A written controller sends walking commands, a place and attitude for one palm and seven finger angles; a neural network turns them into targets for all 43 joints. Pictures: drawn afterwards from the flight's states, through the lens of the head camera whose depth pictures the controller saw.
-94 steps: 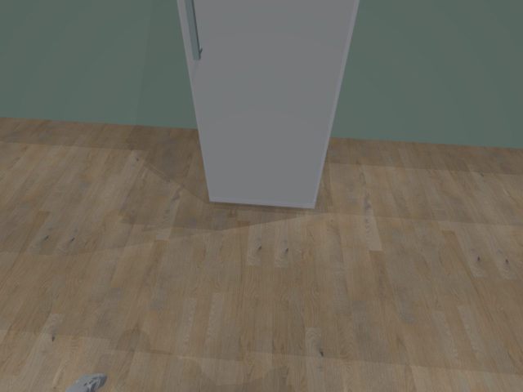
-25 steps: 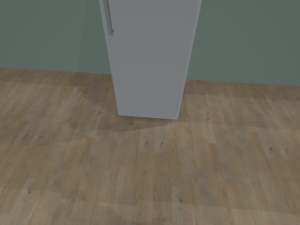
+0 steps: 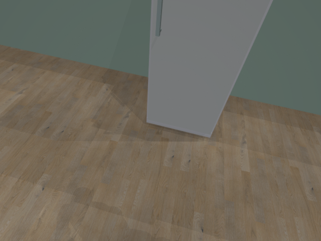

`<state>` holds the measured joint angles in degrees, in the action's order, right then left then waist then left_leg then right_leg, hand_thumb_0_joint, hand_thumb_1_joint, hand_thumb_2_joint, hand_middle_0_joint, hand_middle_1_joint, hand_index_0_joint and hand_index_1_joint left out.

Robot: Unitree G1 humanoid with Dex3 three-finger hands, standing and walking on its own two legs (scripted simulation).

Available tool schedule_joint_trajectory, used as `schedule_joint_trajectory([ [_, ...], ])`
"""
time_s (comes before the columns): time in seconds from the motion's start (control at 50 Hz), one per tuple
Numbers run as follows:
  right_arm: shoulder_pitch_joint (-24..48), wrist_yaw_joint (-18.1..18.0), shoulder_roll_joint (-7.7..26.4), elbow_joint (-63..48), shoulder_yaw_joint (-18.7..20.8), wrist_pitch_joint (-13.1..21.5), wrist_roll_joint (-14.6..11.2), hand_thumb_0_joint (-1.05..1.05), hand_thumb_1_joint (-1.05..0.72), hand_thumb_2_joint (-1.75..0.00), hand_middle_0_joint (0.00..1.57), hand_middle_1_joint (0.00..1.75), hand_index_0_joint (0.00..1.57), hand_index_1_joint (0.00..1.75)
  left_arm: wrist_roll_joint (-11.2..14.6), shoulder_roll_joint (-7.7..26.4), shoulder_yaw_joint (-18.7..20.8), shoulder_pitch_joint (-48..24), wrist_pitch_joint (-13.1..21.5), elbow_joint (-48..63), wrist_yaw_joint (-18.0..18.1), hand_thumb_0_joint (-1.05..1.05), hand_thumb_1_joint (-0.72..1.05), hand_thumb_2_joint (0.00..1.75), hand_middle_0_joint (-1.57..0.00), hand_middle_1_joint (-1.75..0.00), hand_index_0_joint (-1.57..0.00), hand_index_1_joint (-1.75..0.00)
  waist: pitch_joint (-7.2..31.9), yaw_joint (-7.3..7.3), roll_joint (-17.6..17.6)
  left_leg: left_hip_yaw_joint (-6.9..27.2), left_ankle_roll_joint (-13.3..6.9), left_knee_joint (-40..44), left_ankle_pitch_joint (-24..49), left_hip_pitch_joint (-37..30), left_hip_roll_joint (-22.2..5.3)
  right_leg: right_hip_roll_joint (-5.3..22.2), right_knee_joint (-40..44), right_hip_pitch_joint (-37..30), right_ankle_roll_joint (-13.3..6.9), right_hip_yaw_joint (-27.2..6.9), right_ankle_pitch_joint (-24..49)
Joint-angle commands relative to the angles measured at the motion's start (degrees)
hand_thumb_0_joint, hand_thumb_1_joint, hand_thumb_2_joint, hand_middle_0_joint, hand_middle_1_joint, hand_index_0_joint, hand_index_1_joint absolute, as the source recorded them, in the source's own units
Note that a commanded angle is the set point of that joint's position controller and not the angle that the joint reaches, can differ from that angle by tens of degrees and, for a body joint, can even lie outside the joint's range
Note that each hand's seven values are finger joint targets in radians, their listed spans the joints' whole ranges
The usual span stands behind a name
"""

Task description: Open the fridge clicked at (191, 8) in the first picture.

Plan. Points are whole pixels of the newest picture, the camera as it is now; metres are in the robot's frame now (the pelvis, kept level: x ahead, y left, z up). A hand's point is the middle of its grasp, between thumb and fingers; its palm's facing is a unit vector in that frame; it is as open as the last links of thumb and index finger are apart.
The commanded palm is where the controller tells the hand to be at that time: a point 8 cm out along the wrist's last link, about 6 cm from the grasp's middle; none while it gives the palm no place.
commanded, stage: walk to a spot facing it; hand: left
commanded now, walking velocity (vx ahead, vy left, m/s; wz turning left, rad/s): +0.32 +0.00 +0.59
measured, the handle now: out of the picture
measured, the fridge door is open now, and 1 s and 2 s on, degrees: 0 0 0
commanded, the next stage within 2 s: turn to face it in 0.32 s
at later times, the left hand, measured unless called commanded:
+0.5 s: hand (82, 209) +0.23 +0.24 -0.16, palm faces +0.15 -0.98 -0.15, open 7.3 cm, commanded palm none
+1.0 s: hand (88, 181) +0.32 +0.25 -0.16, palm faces +0.07 -0.97 -0.22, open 7.3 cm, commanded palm none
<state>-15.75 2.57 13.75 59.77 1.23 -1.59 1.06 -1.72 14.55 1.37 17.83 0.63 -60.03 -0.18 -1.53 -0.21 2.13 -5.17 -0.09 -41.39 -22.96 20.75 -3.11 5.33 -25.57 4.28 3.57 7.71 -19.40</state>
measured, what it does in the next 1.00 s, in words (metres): walks ahead: left foot, then right foot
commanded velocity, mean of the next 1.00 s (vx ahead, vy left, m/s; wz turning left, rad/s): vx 0.11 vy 0.00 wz -0.17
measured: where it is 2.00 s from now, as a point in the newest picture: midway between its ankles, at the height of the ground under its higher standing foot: (147, 209)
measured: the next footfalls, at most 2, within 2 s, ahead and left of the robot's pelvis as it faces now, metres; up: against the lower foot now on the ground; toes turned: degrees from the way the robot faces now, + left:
left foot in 0.02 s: +0.09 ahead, +0.10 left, +0.00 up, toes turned +8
right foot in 0.62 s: +0.39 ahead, -0.01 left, +0.00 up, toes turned +1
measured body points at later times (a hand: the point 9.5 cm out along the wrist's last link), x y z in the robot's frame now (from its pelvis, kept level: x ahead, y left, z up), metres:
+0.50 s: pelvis +0.17 +0.06 +0.01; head +0.18 +0.07 +0.46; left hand +0.22 +0.29 -0.15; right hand +0.13 -0.15 -0.14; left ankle +0.05 +0.10 -0.73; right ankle +0.31 -0.06 -0.68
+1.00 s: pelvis +0.29 +0.06 +0.00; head +0.32 +0.05 +0.45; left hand +0.32 +0.30 -0.14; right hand +0.39 -0.18 -0.15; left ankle +0.31 +0.22 -0.69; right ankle +0.35 -0.01 -0.73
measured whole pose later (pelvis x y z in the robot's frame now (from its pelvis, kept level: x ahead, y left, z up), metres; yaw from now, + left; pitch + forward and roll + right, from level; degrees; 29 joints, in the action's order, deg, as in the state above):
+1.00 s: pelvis +0.29 +0.06 +0.00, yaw -1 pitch +1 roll +0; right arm -7.3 -1.2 10.5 55.9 2.7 -1.3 1.3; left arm -1.3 9.4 3.3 15.3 -0.4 -57.9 0.4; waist -2.2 2.2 -1.0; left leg 0.3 3.2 -48.9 -21.9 25.3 -4.5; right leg -4.7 -25.9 18.3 -4.6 -0.9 -8.2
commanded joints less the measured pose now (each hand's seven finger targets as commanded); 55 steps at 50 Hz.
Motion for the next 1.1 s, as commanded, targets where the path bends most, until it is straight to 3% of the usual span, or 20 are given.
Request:
schedule_joint_trajectory([
  [0.0, -13.6, -1.1, 11.4, -1.1, 3.7, 3.0, 0.2, 0.00, -0.90, -0.90, 0.20, 0.30, 0.20, 0.30, 0.7, 7.9, 2.8, -2.9, 0.7, 5.3, 0.0, 0.00, 0.90, 0.90, -0.20, -0.30, -0.20, -0.30, 2.4, -7.42, -14.5, 10.7, -3.0, 17.8, -3.9, -22.2, -3.8, 4.1, -21.7, 21.6, -3.4, 3.3, -4.0],
  [0.02, -18.5, -1.8, 16.4, -0.5, 4.8, 3.6, 0.5, 0.00, -0.90, -0.90, 0.20, 0.30, 0.20, 0.30, 0.9, 3.8, 2.0, -5.3, 0.5, 8.9, -0.4, 0.00, 0.90, 0.90, -0.20, -0.30, -0.20, -0.30, 0.7, -8.34, -27.0, 37.2, -8.7, 29.9, -6.6, -22.7, -18.3, -3.3, -39.6, 36.0, -0.2, 1.7, -18.3],
  [0.04, -17.0, -2.5, 16.4, -0.3, 4.6, 3.2, 0.0, 0.00, -0.90, -0.90, 0.20, 0.30, 0.20, 0.30, 0.5, 4.3, 2.0, -8.2, 0.5, 10.3, -0.3, 0.00, 0.90, 0.90, -0.20, -0.30, -0.20, -0.30, -0.2, -6.91, -17.2, 41.3, -11.6, 32.7, -9.0, -19.7, -21.0, -0.8, -45.3, 38.9, -1.9, -7.0, -14.8],
  [0.06, -12.7, -2.6, 12.6, -1.3, 3.8, 3.2, -0.3, 0.00, -0.90, -0.90, 0.20, 0.30, 0.20, 0.30, 0.2, 4.8, 2.5, -8.8, 0.5, 9.2, -0.2, 0.00, 0.90, 0.90, -0.20, -0.30, -0.20, -0.30, -2.5, -4.83, -9.9, 37.0, -10.9, 32.9, -13.3, -13.6, -18.1, 1.7, -46.9, 37.3, -2.7, -8.5, -8.2],
  [0.1, -6.1, -3.1, 8.0, -3.3, 2.6, 4.6, -0.2, 0.00, -0.90, -0.90, 0.20, 0.30, 0.20, 0.30, -0.2, 4.1, 2.9, -6.1, 0.8, 6.7, -1.0, 0.00, 0.90, 0.90, -0.20, -0.30, -0.20, -0.30, -3.6, -1.27, -4.1, 29.9, -9.0, 32.8, -7.9, -7.1, -13.5, 2.9, -46.4, 33.6, -2.2, -8.8, 0.6],
  [0.16, -7.5, -3.6, 5.6, -1.9, 2.3, 6.2, -0.5, 0.00, -0.90, -0.90, 0.20, 0.30, 0.20, 0.30, -0.2, 1.7, 2.5, -1.5, 0.5, 4.6, -0.9, 0.00, 0.90, 0.90, -0.20, -0.30, -0.20, -0.30, -0.6, 0.03, -6.1, 19.4, -7.9, 30.3, 13.7, -12.7, -9.3, 2.5, -42.7, 32.6, -0.5, -7.4, 6.3],
  [0.36, -15.6, -4.8, 0.7, 3.1, 1.9, 6.4, -0.7, 0.00, -0.90, -0.90, 0.20, 0.30, 0.20, 0.30, 0.3, -0.9, 2.2, -10.3, 0.5, 6.3, 0.0, 0.00, 0.90, 0.90, -0.20, -0.30, -0.20, -0.30, -5.2, -2.07, -6.6, 14.8, -8.7, 29.1, 38.4, -24.1, -8.1, 1.0, -32.4, 40.3, 0.1, -4.4, 10.3],
  [0.46, -16.5, -5.6, -0.1, 4.2, 1.3, 6.0, 0.0, 0.00, -0.90, -0.90, 0.20, 0.30, 0.20, 0.30, 0.9, -2.8, 1.4, -13.8, 0.7, 6.6, 0.2, 0.00, 0.90, 0.90, -0.20, -0.30, -0.20, -0.30, -7.3, -2.96, -8.3, 9.4, -6.4, 25.2, 53.6, -22.7, -7.2, -1.7, -18.2, 31.7, -2.6, -1.7, 11.4],
  [0.5, -16.1, -5.9, 0.7, 4.5, 1.6, 5.7, 0.2, 0.00, -0.90, -0.90, 0.20, 0.30, 0.20, 0.30, 0.8, -2.8, 1.5, -11.5, 0.8, 5.9, 0.4, 0.00, 0.90, 0.90, -0.20, -0.30, -0.20, -0.30, -6.1, -2.04, -8.3, 7.6, -5.6, 21.4, 61.4, -23.6, -8.0, -4.1, -14.2, 26.1, -4.4, -0.6, 10.5],
  [0.54, -14.5, -6.2, 2.4, 4.1, 2.0, 5.5, -0.1, 0.00, -0.90, -0.90, 0.20, 0.30, 0.20, 0.30, 0.5, -2.0, 1.8, -4.6, 1.1, 4.2, 0.8, 0.00, 0.90, 0.90, -0.20, -0.30, -0.20, -0.30, -3.4, 1.04, -7.6, 6.6, -4.3, 14.1, 68.8, -23.0, -8.6, -6.4, -11.2, 17.6, -6.1, -0.2, 11.5],
  [0.58, -11.5, -6.2, 3.9, 2.8, 2.5, 5.4, -0.9, 0.00, -0.90, -0.90, 0.20, 0.30, 0.20, 0.30, 0.0, 1.1, 3.0, 6.6, 1.9, 1.4, 0.9, 0.00, 0.90, 0.90, -0.20, -0.30, -0.20, -0.30, 1.7, 6.46, -5.1, 5.2, -2.0, -2.0, 62.3, -16.8, -6.6, -5.8, -3.8, 2.2, -8.0, -2.4, 20.4],
  [0.6, -12.4, -5.6, 2.1, 1.8, 2.6, 5.5, -1.6, 0.00, -0.90, -0.90, 0.20, 0.30, 0.20, 0.30, -0.5, 6.0, 4.1, 12.0, 2.7, 0.2, 1.5, 0.00, 0.90, 0.90, -0.20, -0.30, -0.20, -0.30, 7.4, 7.68, 4.2, 2.6, -0.6, -20.7, 36.4, -6.1, 0.0, 6.4, -3.8, -8.4, -13.8, -17.6, 43.2],
  [0.62, -15.2, -5.6, -0.3, 1.3, 2.3, 5.5, -1.8, 0.00, -0.90, -0.90, 0.20, 0.30, 0.20, 0.30, 0.7, 8.0, 4.5, 12.5, 2.8, 0.2, 1.5, 0.00, 0.90, 0.90, -0.20, -0.30, -0.20, -0.30, 11.6, 4.14, 8.7, 2.3, 0.9, -37.9, -10.8, 2.9, 7.6, 20.5, 0.5, -11.5, -22.0, -36.2, 64.5],
  [0.64, -12.3, -6.2, 0.4, 0.8, 2.5, 4.8, -1.5, 0.00, -0.90, -0.90, 0.20, 0.30, 0.20, 0.30, 1.5, 6.3, 4.3, 8.1, 2.0, 2.1, 1.9, 0.00, 0.90, 0.90, -0.20, -0.30, -0.20, -0.30, 7.9, 3.47, 1.7, 9.0, -0.1, -36.8, -9.9, 2.2, 3.7, 18.6, 3.5, -4.3, -23.3, -32.9, 57.3],
  [0.66, -9.3, -5.6, -1.4, 0.3, 2.1, 4.1, -1.3, 0.00, -0.90, -0.90, 0.20, 0.30, 0.20, 0.30, 1.4, 5.3, 3.9, 3.3, 1.7, 3.2, 1.9, 0.00, 0.90, 0.90, -0.20, -0.30, -0.20, -0.30, 4.4, 2.46, 4.4, 7.7, 0.2, -36.5, -7.5, 3.9, 1.8, 16.2, 6.6, 1.3, -22.0, -32.0, 45.0],
  [0.7, -6.6, -4.8, -1.5, -0.4, 1.9, 2.5, -0.3, 0.00, -0.90, -0.90, 0.20, 0.30, 0.20, 0.30, 1.3, 1.7, 3.4, -3.4, 1.3, 5.3, 2.4, 0.00, 0.90, 0.90, -0.20, -0.30, -0.20, -0.30, 0.4, -0.32, 0.5, 7.4, 0.9, -32.7, -1.4, 3.3, -1.5, 11.4, 10.0, 12.5, -18.5, -24.4, 29.0],
  [0.76, -6.3, -4.5, -2.3, -0.7, 1.7, 0.7, 0.2, 0.00, -0.90, -0.90, 0.20, 0.30, 0.20, 0.30, 0.8, 2.2, 3.2, -3.8, 1.1, 5.5, 2.2, 0.00, 0.90, 0.90, -0.20, -0.30, -0.20, -0.30, 2.4, -1.79, -1.0, 5.3, 2.4, -23.3, 0.6, 1.0, -1.6, 7.4, 10.1, 16.6, -14.9, -18.6, 26.7],
  [0.98, 5.3, -4.3, 0.7, -6.3, 2.1, 1.2, -0.4, 0.00, -0.90, -0.90, 0.20, 0.30, 0.20, 0.30, 0.1, 5.2, 4.6, 0.2, -0.5, 5.8, 1.1, 0.00, 0.90, 0.90, -0.20, -0.30, -0.20, -0.30, 4.8, 2.05, 5.9, 4.3, 3.2, -3.2, -0.4, 2.0, 0.6, 5.5, 7.9, 7.9, -14.3, -26.6, 20.7],
  [1.04, 3.2, -4.6, 0.4, -5.9, 2.1, 1.6, -0.8, 0.00, -0.90, -0.90, 0.20, 0.30, 0.20, 0.30, 0.3, 5.9, 4.9, -1.4, -1.0, 6.6, 1.3, 0.00, 0.90, 0.90, -0.20, -0.30, -0.20, -0.30, 4.4, 0.85, 6.0, 4.0, 2.5, 6.3, 2.5, -4.8, 1.7, 4.6, 6.5, 10.3, -13.0, -27.2, 19.1],
  [1.08, -0.6, -5.0, 1.7, -4.7, 2.3, 2.3, -0.9, 0.00, -0.90, -0.90, 0.20, 0.30, 0.20, 0.30, 0.8, 4.7, 4.6, -2.8, -1.3, 7.1, 1.3, 0.00, 0.90, 0.90, -0.20, -0.30, -0.20, -0.30, 5.1, -0.91, 3.8, 4.0, 1.7, 18.2, 9.0, -15.9, 0.2, 1.5, 2.9, 15.9, -9.4, -24.8, 15.1],
])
